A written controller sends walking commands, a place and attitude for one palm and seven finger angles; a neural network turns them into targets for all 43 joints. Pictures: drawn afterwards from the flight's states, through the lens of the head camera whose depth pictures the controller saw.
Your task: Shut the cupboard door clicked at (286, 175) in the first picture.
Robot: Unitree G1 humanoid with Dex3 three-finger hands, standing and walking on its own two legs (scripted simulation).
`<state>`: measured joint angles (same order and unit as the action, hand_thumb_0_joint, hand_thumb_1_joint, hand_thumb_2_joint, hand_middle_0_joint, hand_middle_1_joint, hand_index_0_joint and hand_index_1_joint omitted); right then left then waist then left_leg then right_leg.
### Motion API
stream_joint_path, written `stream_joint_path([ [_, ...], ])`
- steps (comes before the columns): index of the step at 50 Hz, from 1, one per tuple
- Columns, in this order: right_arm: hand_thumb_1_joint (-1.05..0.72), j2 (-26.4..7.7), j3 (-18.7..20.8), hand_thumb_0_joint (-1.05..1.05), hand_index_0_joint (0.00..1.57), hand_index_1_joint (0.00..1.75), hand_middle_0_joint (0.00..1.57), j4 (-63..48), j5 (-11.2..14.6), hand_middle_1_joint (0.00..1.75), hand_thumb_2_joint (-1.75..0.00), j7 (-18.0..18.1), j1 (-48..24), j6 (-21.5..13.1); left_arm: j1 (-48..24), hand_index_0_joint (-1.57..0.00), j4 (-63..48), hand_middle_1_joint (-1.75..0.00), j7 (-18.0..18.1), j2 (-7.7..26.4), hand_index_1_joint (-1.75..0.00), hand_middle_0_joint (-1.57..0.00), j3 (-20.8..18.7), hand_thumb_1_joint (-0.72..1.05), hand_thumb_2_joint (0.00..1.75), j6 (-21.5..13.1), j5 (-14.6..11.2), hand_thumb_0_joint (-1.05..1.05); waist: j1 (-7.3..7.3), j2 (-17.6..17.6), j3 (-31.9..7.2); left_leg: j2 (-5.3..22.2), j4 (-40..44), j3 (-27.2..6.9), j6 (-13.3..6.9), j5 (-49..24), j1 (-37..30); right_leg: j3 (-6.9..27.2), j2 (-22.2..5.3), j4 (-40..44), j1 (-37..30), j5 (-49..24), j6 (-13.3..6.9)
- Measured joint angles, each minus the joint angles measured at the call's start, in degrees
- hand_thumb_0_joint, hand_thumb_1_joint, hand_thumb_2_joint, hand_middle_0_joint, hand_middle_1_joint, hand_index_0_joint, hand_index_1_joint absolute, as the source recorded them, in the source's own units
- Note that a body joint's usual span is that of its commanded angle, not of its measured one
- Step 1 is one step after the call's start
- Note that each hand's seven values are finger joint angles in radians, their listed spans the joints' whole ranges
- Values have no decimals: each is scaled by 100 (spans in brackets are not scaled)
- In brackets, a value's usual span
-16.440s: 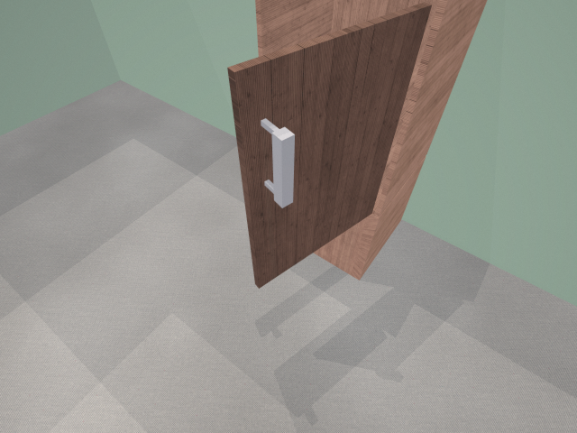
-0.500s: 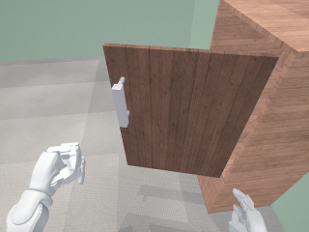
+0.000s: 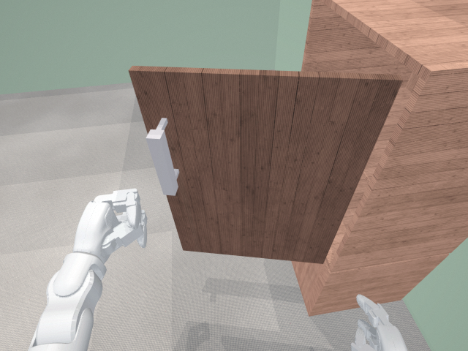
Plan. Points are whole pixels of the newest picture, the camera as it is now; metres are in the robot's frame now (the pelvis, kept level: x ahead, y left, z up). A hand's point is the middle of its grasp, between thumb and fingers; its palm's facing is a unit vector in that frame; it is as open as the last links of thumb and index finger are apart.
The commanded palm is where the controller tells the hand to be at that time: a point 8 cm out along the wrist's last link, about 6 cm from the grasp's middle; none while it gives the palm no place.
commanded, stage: bring the fist close to the handle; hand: left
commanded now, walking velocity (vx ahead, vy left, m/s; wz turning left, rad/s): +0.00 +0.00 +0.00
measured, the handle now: (167, 157) +0.45 +0.16 +0.10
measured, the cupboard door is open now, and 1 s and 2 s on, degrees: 75 75 59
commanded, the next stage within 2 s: push the door shut along its arc in 0.82 s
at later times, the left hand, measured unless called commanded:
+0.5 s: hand (168, 192) +0.36 +0.14 +0.10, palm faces -0.06 -1.00 -0.02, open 3.1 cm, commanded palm +0.33 +0.19 +0.11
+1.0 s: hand (167, 198) +0.34 +0.13 +0.11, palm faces -0.07 -1.00 -0.04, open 3.1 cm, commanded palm +0.33 +0.18 +0.11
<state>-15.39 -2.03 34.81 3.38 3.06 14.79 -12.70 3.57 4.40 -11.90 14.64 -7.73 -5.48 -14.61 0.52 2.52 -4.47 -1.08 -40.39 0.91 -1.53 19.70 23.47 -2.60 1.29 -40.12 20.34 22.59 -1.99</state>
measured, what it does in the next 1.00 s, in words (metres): stands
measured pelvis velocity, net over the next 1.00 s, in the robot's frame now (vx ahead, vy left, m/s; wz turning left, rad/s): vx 0.00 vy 0.01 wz -0.01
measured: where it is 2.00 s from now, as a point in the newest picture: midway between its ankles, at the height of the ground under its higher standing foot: outside the picture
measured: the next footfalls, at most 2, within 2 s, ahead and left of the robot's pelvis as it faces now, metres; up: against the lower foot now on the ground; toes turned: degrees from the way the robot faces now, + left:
none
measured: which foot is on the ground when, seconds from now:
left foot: down 0.00-1.00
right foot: down 0.00-1.00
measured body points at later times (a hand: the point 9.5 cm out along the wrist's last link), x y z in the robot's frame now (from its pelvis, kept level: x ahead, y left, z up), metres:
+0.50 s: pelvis +0.01 +0.00 +0.00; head +0.02 -0.01 +0.45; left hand +0.36 +0.19 +0.11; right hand +0.15 -0.24 -0.09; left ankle +0.01 +0.10 -0.72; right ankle -0.02 -0.09 -0.72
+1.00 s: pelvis +0.00 +0.01 +0.00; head +0.00 +0.00 +0.45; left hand +0.34 +0.19 +0.11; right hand +0.16 -0.23 -0.09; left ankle +0.01 +0.10 -0.72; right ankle -0.02 -0.09 -0.72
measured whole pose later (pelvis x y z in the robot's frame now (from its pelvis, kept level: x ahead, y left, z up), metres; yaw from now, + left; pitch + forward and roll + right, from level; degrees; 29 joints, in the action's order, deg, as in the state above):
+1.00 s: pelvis +0.00 +0.01 +0.00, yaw +0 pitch +3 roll +0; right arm -14.1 -1.9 34.3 3.4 1.8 12.9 -5.2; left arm -10.8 16.2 -4.8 11.2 -2.9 -6.5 -10.7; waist 1.2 2.1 -3.6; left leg -1.3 -39.9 1.6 -2.1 19.6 23.6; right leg -1.9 1.0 -39.5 20.6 22.2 -1.5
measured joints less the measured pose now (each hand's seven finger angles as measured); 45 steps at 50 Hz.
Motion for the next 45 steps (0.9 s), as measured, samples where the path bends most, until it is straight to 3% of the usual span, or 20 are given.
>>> stream_joint_path([
  [25, -91, 120, -13, 2, 20, 30, 20, 61, -30, 30, -90, -129, -79, 582, -1667, -130, 1444, -150, 596, -259, -150, -130, 280, 90, 90, -57, 332, 1, 111, -81, 73, -8, 22, 86, -34, 36, 97, 87, -12, 2, 132, 14, 30],
  [34, -91, 90, 78, 2, 20, 30, 20, -3, -6, 30, -90, -167, 85, 727, -1299, -129, 1176, -150, 564, -256, -150, -130, 187, 90, 90, -160, 286, 1, 108, -56, 8, 13, 93, 136, -47, 46, 16, 141, 9, 96, 59, -11, 46],
  [45, -91, 85, 70, 2, 20, 30, 20, -7, -3, 30, -90, -119, -115, 714, -1235, -130, 981, -150, 674, -339, -150, -130, 442, 90, 90, -161, 340, 1, 62, -32, 77, -17, 39, 73, -61, 19, 10, 73, -19, 69, 16, -24, 57],
])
